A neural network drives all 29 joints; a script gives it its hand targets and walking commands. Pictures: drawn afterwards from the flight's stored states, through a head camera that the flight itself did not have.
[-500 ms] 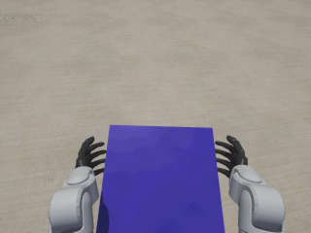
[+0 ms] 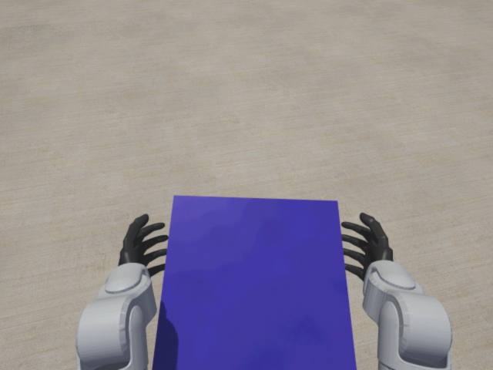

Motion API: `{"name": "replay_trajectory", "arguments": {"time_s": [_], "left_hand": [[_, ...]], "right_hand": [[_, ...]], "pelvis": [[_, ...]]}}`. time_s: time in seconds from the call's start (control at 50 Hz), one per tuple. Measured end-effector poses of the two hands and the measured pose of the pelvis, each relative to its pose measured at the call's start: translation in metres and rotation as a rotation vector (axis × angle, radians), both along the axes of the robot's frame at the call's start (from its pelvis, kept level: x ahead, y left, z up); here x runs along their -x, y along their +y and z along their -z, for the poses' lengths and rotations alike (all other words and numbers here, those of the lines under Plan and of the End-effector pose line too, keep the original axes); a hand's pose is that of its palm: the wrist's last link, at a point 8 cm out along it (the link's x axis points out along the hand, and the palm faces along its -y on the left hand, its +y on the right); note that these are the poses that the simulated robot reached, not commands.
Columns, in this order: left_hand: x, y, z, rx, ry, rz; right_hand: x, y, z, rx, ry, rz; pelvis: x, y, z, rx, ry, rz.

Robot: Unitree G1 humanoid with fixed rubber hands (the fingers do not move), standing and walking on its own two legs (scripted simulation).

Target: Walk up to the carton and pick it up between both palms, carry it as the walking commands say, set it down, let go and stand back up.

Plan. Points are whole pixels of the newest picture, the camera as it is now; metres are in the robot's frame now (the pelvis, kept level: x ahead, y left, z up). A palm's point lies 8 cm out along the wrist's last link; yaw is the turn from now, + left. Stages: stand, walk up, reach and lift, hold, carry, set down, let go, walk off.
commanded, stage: carry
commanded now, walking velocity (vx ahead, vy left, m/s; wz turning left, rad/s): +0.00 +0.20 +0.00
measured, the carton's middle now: (251, 283) +0.29 +0.01 -0.03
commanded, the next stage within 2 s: none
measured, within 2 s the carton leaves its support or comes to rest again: neither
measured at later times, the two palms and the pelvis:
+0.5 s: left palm (61, 331) +0.18 +0.25 +0.07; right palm (326, 330) +0.18 -0.09 +0.07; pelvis -0.08 +0.08 -0.01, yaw -1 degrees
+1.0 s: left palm out of the picture +0.09 +0.34 +0.07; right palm out of the picture +0.11 +0.01 +0.08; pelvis -0.16 +0.15 -0.01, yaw +4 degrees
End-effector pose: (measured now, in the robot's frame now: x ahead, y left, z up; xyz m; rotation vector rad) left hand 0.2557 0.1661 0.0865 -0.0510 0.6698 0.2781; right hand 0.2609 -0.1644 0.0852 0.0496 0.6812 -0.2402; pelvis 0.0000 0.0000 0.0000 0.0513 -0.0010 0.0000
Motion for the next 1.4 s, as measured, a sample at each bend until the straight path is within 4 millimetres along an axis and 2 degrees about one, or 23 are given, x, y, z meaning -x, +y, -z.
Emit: {"name": "replay_trajectory", "arguments": {"time_s": [0.08, 0.2, 0.3, 0.38, 0.48, 0.6, 0.7, 0.82, 0.92, 0.98, 1.06, 1.22, 1.4], "left_hand": [[0.01, 0.014, -0.007, -0.007, -0.017, -0.004], [0.036, 0.057, 0.009, -0.006, -0.004, -0.026], [0.054, 0.077, 0.008, 0.023, -0.023, -0.034], [0.06, 0.082, 0.007, 0.026, -0.038, -0.019], [0.07, 0.08, 0.015, 0.002, -0.002, 0.009], [0.089, 0.075, 0.019, -0.035, 0.007, 0.011], [0.105, 0.08, 0.01, -0.031, -0.005, 0.003], [0.129, 0.113, 0.003, -0.047, 0.018, -0.037], [0.15, 0.152, 0.011, -0.019, -0.01, -0.052], [0.165, 0.171, 0.012, 0.01, -0.023, -0.066], [0.178, 0.186, 0.012, 0.045, -0.037, -0.065], [0.198, 0.194, 0.017, 0.057, -0.013, -0.036], [0.229, 0.185, 0.011, 0.039, -0.018, -0.038]], "right_hand": [[0.008, 0.014, -0.002, -0.008, -0.015, -0.005], [0.028, 0.057, 0.009, -0.005, -0.002, -0.027], [0.043, 0.078, -0.001, 0.024, -0.02, -0.036], [0.054, 0.082, -0.003, 0.027, -0.034, -0.022], [0.073, 0.08, 0.013, 0.004, 0.002, 0.006], [0.092, 0.075, 0.028, -0.032, 0.008, 0.01], [0.105, 0.08, 0.018, -0.028, -0.004, 0.003], [0.116, 0.114, 0.017, -0.044, 0.019, -0.036], [0.132, 0.153, 0.015, -0.019, -0.008, -0.051], [0.143, 0.173, 0.005, 0.011, -0.022, -0.065], [0.156, 0.187, -0.007, 0.045, -0.035, -0.067], [0.186, 0.195, -0.004, 0.057, -0.011, -0.038], [0.217, 0.185, -0.003, 0.038, -0.016, -0.041]], "pelvis": [[0.012, 0.014, -0.002, -0.009, 0.027, -0.023], [0.034, 0.048, 0.008, 0.025, 0.013, -0.039], [0.048, 0.065, 0.007, 0.047, -0.021, -0.041], [0.058, 0.073, 0.009, 0.046, -0.014, -0.014], [0.074, 0.079, 0.014, 0.038, 0.01, 0.012], [0.093, 0.076, 0.021, 0.032, 0.01, 0.007], [0.106, 0.081, 0.014, 0.002, -0.003, -0.007], [0.127, 0.105, 0.003, -0.005, 0.036, -0.056], [0.145, 0.137, 0.011, 0.031, 0.022, -0.069], [0.155, 0.151, 0.011, 0.049, -0.011, -0.071], [0.167, 0.164, 0.009, 0.064, -0.016, -0.064], [0.193, 0.179, 0.008, 0.07, 0.005, -0.031], [0.224, 0.17, 0.007, 0.063, 0.004, -0.033]]}}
